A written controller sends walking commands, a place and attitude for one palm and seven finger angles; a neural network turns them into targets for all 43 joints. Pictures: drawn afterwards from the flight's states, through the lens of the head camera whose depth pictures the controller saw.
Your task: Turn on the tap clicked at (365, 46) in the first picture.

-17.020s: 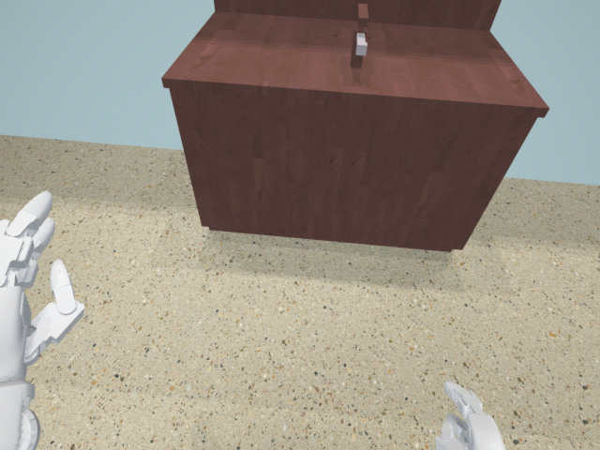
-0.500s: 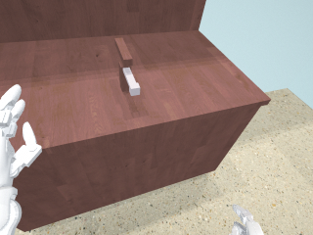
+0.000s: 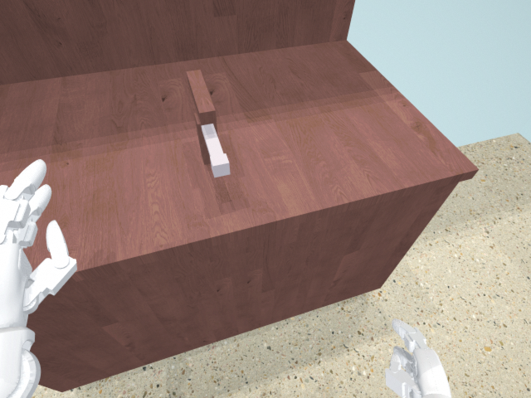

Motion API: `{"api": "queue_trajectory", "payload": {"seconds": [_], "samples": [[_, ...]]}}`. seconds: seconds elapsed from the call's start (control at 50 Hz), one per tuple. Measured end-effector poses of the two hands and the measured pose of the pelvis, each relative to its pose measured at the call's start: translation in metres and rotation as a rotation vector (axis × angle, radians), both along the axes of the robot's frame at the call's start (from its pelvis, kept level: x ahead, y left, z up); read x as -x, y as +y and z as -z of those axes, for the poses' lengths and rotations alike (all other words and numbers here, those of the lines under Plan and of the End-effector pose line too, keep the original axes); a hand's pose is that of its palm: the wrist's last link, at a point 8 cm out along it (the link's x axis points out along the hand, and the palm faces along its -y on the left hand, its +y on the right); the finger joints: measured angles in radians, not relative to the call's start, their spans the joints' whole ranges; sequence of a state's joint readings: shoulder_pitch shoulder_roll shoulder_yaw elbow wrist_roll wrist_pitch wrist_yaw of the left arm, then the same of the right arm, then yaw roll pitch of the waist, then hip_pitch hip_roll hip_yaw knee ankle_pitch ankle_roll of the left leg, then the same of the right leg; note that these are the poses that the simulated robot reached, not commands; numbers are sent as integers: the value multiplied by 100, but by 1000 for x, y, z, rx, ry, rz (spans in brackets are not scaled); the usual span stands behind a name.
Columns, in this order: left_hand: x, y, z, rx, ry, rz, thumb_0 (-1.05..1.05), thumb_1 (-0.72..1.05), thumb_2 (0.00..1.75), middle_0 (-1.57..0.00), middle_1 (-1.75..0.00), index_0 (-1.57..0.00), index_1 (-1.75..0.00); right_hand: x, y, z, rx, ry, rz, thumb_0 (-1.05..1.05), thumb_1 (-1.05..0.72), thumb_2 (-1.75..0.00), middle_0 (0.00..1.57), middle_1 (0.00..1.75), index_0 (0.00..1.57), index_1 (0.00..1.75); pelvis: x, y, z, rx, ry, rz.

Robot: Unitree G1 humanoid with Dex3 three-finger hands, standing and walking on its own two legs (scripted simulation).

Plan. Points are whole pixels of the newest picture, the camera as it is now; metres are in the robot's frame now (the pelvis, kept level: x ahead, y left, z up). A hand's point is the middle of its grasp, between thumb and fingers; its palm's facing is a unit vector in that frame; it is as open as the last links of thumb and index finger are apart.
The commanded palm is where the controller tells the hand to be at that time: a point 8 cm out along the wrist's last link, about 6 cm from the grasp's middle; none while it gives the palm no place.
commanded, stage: come to a stop and stand still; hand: left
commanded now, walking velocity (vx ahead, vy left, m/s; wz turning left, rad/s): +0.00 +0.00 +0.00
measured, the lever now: (220, 165) +0.46 +0.12 +0.08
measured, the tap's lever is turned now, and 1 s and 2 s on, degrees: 0 0 0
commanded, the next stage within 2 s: look again from close up in 0.08 s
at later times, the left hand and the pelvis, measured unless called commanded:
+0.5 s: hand (41, 269) +0.21 +0.26 +0.16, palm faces +0.41 -0.84 -0.34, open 7.5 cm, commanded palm +0.15 +0.29 +0.18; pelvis -0.01 +0.01 +0.00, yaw +0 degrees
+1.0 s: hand (86, 254) +0.23 +0.22 +0.16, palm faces +0.41 -0.84 -0.36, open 7.5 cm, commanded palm +0.17 +0.26 +0.18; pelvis +0.02 -0.02 -0.01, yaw +1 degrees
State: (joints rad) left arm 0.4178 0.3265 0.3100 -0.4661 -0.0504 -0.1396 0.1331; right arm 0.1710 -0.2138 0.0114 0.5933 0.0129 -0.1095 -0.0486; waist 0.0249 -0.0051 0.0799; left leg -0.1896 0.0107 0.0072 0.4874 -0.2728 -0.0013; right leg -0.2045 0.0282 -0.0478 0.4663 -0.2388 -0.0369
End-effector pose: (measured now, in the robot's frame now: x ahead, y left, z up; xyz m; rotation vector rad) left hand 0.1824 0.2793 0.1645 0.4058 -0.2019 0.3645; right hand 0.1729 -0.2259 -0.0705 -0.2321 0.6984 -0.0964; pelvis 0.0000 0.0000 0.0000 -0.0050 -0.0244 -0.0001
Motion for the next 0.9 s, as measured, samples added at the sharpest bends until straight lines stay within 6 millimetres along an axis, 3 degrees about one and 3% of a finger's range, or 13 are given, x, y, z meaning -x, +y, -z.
{"api": "queue_trajectory", "payload": {"seconds": [0.12, 0.34, 0.58, 0.72, 0.9], "samples": [[1, 2, -24, -88, -58, 18, 2, 89, 90, -21, -30, -21, -30, -10, -3, -9, -7, -42, 17, 1, -91, -90, 20, 30, 20, 30, -2, -1, -1, 5, 7, -1], [14, 15, 4, 10, 45, -50, 2, 89, 90, -21, -30, -21, -30, 6, 9, 1, -13, 16, 13, 1, -91, -90, 20, 30, 20, 30, 2, 6, -3, 6, 3, -1], [18, 23, -16, -29, -39, -14, 2, 89, 90, -21, -30, -21, -30, 25, 25, -1, -26, 23, 17, 1, -91, -90, 20, 30, 20, 30, 12, 17, -4, 7, -3, 3], [21, 28, -8, -23, -6, -25, 2, 89, 90, -21, -30, -21, -30, 29, 27, 0, -35, 21, 33, 1, -91, -90, 20, 30, 20, 30, 12, 18, -4, -6, 2, 9], [6, -2, -12, -31, -33, -35, 2, 89, 90, -21, -30, -20, -30, 20, 10, 14, -67, 56, 11, 1, -91, -90, 20, 30, 20, 30, -4, -9, 0, 3, 6, -18]]}}
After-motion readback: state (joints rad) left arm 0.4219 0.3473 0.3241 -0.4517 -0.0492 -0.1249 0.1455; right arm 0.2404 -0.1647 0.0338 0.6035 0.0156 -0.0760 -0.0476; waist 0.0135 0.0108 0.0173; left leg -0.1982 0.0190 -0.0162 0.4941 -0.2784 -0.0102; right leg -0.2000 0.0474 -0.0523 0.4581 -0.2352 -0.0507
